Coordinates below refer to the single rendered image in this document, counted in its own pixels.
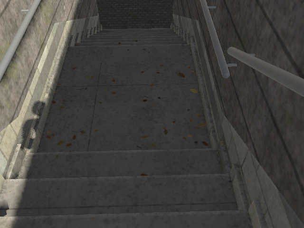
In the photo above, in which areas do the stairs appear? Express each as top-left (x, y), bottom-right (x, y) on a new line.
top-left (74, 28), bottom-right (187, 47)
top-left (0, 148), bottom-right (253, 228)

